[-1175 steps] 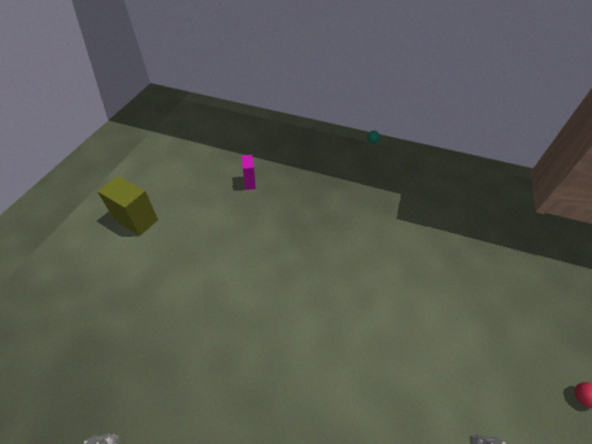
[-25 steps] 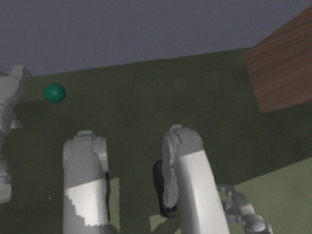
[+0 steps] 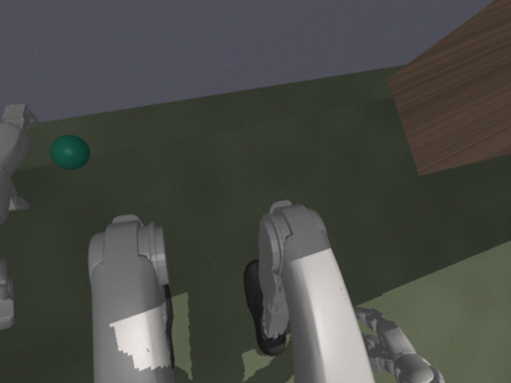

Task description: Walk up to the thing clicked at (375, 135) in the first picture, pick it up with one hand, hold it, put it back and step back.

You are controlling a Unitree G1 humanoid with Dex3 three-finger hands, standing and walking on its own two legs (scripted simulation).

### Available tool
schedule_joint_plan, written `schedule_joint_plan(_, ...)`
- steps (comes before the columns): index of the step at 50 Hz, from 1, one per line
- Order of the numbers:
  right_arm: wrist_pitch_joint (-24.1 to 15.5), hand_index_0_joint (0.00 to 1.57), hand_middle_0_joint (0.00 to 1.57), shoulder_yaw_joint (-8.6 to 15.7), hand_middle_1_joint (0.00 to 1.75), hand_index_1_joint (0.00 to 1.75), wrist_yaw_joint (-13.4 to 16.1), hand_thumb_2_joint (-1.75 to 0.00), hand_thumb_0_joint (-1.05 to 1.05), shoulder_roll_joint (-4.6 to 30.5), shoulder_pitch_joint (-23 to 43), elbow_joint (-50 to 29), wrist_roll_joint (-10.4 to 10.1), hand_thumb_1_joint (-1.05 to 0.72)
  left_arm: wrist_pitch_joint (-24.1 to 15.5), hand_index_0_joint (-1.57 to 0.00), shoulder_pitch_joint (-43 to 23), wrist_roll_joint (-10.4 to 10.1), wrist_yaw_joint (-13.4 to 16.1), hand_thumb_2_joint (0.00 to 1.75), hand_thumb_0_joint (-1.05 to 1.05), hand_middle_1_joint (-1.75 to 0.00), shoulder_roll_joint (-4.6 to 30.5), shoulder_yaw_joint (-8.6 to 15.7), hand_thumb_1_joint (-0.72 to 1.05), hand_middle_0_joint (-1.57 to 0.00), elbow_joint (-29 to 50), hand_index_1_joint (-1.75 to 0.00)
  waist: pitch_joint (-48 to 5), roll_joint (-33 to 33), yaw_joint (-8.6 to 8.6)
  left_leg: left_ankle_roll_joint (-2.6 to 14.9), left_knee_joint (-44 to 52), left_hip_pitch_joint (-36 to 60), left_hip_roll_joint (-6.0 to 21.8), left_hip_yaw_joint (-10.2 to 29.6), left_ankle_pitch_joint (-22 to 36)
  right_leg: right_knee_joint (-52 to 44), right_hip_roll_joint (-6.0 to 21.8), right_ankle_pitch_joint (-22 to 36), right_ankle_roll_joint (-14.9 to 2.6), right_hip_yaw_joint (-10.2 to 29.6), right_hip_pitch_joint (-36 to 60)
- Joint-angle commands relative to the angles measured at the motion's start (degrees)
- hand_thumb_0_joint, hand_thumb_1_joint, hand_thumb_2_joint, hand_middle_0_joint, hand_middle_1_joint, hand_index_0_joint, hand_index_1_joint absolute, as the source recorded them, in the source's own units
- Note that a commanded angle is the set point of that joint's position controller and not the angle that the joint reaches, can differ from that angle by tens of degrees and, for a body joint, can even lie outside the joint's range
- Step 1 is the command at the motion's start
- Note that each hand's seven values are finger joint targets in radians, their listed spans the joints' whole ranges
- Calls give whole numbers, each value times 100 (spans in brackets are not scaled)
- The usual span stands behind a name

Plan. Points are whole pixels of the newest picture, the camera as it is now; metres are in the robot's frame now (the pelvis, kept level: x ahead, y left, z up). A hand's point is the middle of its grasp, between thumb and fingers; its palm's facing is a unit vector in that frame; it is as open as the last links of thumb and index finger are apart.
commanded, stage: rise first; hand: left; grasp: from above
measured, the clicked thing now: (70, 152) +0.46 +0.29 -0.30
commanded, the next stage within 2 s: approach in 0.10 s
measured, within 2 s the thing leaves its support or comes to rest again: neither
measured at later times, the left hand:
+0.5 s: hand (55, 146) +0.45 +0.28 -0.20, palm faces -0.42 -0.06 -0.91, open 13.9 cm
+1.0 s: hand (52, 144) +0.45 +0.29 -0.20, palm faces -0.46 -0.10 -0.88, open 13.9 cm
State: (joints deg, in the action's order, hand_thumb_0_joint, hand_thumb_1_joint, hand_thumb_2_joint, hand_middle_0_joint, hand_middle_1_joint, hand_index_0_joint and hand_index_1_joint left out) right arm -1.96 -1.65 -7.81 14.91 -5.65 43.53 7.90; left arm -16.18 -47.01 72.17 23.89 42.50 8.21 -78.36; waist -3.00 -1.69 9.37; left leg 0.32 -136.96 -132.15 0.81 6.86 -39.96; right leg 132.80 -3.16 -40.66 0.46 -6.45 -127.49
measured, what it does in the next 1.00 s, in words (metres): stands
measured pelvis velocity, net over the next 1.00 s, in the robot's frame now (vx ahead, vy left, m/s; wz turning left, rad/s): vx -0.01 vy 0.00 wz -0.02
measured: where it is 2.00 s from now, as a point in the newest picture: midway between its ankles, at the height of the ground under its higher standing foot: (214, 332)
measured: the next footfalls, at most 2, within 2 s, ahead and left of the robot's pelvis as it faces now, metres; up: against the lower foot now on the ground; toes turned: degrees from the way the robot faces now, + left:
none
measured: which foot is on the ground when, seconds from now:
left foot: down 0.00-1.00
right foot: down 0.00-1.00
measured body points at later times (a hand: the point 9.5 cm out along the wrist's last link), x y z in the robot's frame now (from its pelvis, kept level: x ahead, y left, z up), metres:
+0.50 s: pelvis +0.00 +0.00 -0.01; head +0.24 +0.09 +0.36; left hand +0.46 +0.28 -0.15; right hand +0.08 -0.27 -0.12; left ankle +0.07 +0.12 -0.30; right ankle +0.09 -0.11 -0.30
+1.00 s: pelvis -0.01 +0.00 -0.02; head +0.24 +0.06 +0.36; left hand +0.47 +0.29 -0.15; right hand +0.02 -0.27 -0.12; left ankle +0.07 +0.12 -0.30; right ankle +0.09 -0.11 -0.30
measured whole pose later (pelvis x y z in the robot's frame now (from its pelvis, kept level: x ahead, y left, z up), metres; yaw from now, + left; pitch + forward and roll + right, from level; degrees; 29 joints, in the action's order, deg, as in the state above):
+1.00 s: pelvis -0.01 +0.00 -0.02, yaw -1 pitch +33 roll -8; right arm -3.6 -7.3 -7.6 15.6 -9.5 42.5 8.3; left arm -8.6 -55.5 69.1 24.9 43.1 6.2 -88.2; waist -0.7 -0.8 15.6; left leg 0.0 -139.4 -134.1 1.5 8.0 -38.8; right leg 134.6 -4.0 -38.3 0.4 -7.5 -129.9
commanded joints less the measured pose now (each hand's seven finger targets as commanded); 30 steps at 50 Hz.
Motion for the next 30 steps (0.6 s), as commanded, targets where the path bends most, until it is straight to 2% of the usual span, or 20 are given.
schedule_joint_plan(1, -62, 20, 20, 374, 30, 30, 58, -90, 0, 1350, -1124, -67, 18, -91, -42, -8, -1364, -75, 260, 99, 0, -104, 1596, 204, -54, -8, 575, -103, -3766, 1418, -59, 189, 1288, 2857, -88, -373, 1142, -1346, -116, 1398, -241, -217, 1846)
schedule_joint_plan(2, -63, 20, 20, 357, 30, 30, 54, -90, 0, 1379, -1124, -88, 45, -90, -47, -8, -1411, -78, 288, 99, 0, -103, 1658, 286, -53, -8, 616, -103, -3751, 1438, -41, 195, 1265, 2814, -90, -394, 1116, -1367, -109, 1379, -228, -214, 1878)
schedule_joint_plan(3, -59, 20, 20, 357, 30, 30, 61, -90, 0, 1368, -1105, -81, 28, -90, -52, -8, -1442, -94, 299, 99, 0, -103, 1703, 282, -53, -7, 626, -102, -3831, 1420, -86, 193, 1287, 2838, -84, -379, 1063, -1371, -130, 1315, -242, -217, 1844)
schedule_joint_plan(5, -68, 20, 20, 333, 30, 30, 64, -90, 0, 1362, -1087, -66, 53, -90, -52, -8, -1495, -93, 320, 99, 0, -104, 1617, 236, -53, -7, 612, -103, -3881, 1435, -41, 187, 1226, 2905, -74, -370, 1087, -1356, -135, 1336, -237, -228, 1817)
schedule_joint_plan(8, -72, 20, 20, 334, 30, 30, 65, -90, 0, 1422, -1081, -66, 62, -90, -52, -8, -1616, -41, 337, 99, 0, -104, 1708, 227, -53, -7, 602, -103, -3873, 1520, 27, 181, 1194, 2857, -77, -346, 1039, -1288, -135, 1297, -241, -249, 1744)
schedule_joint_plan(9, -75, 20, 20, 323, 30, 30, 58, -90, 0, 1375, -1079, -60, 61, -91, -29, -8, -1492, -33, 328, 98, 0, -104, 1647, 173, -53, -8, 449, -103, -3761, 1488, -10, 184, 1209, 2783, -91, -365, 1009, -1323, -134, 1266, -243, -224, 1779)
schedule_joint_plan(10, -73, 20, 20, 325, 30, 30, 70, -90, 0, 1380, -1062, -52, 52, -91, -35, -5, -1588, -56, 338, 106, 0, -98, 1669, 181, -61, -9, 497, -102, -3774, 1422, -5, 190, 1207, 2758, -76, -347, 963, -1331, -144, 1223, -240, -240, 1724)
schedule_joint_plan(12, -99, 20, 20, 307, 30, 30, 66, -90, 0, 1394, -1125, -38, 79, -90, -14, -9, -1698, -65, 349, 96, 0, -107, 1444, 56, -51, -7, 497, -105, -3715, 1483, 109, 167, 1236, 2893, -75, -304, 971, -1282, -138, 1229, -255, -287, 1611)
schedule_joint_plan(16, -154, 20, 20, 305, 30, 30, 65, -90, 0, 1437, -1193, 38, 81, -90, -1, -9, -2271, -21, 412, 96, 0, -108, 1069, -373, -52, -7, 514, -106, -3721, 1744, 390, 115, 1216, 3030, -43, -218, 927, -1216, -146, 1222, -267, -371, 1341)
schedule_joint_plan(17, -172, 20, 20, 306, 30, 30, 69, -90, 0, 1448, -1249, 45, 89, -90, -1, -9, -2463, -27, 452, 96, 0, -107, 1015, -389, -51, -7, 657, -105, -3817, 1811, 415, 104, 1249, 3106, -42, -187, 960, -1189, -145, 1255, -262, -397, 1309)
schedule_joint_plan(18, -186, 20, 20, 287, 30, 30, 76, -90, 0, 1440, -1215, 61, 82, -90, 32, -9, -2567, -28, 475, 96, 0, -108, 939, -505, -51, -7, 548, -106, -3791, 1828, 449, 96, 1245, 3132, -31, -172, 936, -1181, -147, 1243, -274, -403, 1210)
schedule_joint_plan(20, -221, 20, 20, 281, 30, 30, 86, -90, 0, 1445, -1273, 104, 96, -90, 103, -8, -2857, -15, 534, 96, 0, -109, 598, -754, -52, -6, 499, -106, -3769, 1946, 588, 69, 1259, 3249, -9, -151, 937, -1172, -145, 1288, -276, -433, 1105)
schedule_joint_plan(23, -271, 20, 20, 197, 30, 30, 95, -90, 0, 1497, -1355, 103, 141, -90, 349, -9, -3102, 26, 735, 95, 0, -110, 572, -760, -50, -6, 234, -107, -3729, 2078, 724, 51, 1248, 3277, -8, -160, 1101, -1137, -124, 1491, -262, -460, 1136)
schedule_joint_plan(24, -261, 20, 20, 172, 30, 30, 93, -90, 0, 1500, -1341, 100, 135, -91, 419, -9, -3256, 47, 805, 96, 0, -110, 748, -719, -51, -6, 354, -108, -3918, 2255, 607, 48, 1280, 3299, -12, -211, 1159, -1141, -142, 1543, -289, -434, 1197)
schedule_joint_plan(25, -251, 20, 20, 152, 30, 30, 96, -90, 0, 1523, -1383, 80, 141, -91, 550, -9, -3170, 106, 879, 97, 0, -109, 888, -565, -52, -6, 158, -107, -3964, 2274, 608, 45, 1288, 3294, -18, -227, 1227, -1116, -122, 1614, -278, -440, 1253)
schedule_joint_plan(26, -231, 20, 20, 125, 30, 30, 91, -90, 0, 1515, -1358, 52, 138, -91, 674, -8, -3155, 102, 937, 97, 0, -109, 995, -480, -52, -6, 72, -107, -4020, 2346, 511, 39, 1322, 3316, -21, -257, 1280, -1104, -125, 1653, -292, -413, 1284)
schedule_joint_plan(28, -195, 20, 20, 71, 30, 30, 55, -90, 0, 1521, -1364, -9, 136, -91, 942, -8, -3059, 129, 973, 97, 0, -109, 1113, -358, -53, -7, -315, -107, -4008, 2295, 524, 69, 1281, 3236, -20, -325, 1388, -1126, -139, 1808, -291, -379, 1441)
schedule_joint_plan(29, -201, 20, 20, 17, 30, 30, 41, -90, 0, 1529, -1396, -52, 144, -91, 1056, -8, -3227, 139, 958, 98, 0, -108, 1155, -350, -54, -7, -410, -106, -3879, 2102, 687, 122, 1191, 3010, -24, -337, 1365, -1151, -137, 1819, -264, -372, 1492)
schedule_joint_plan(30, -192, 20, 20, -3, 30, 30, 34, -90, 0, 1498, -1373, -64, 141, -91, 1107, -8, -3541, 97, 900, 98, 0, -108, 1103, -476, -55, -7, -345, -107, -3794, 1946, 785, 180, 1134, 2747, -20, -353, 1209, -1234, -158, 1747, -252, -333, 1536)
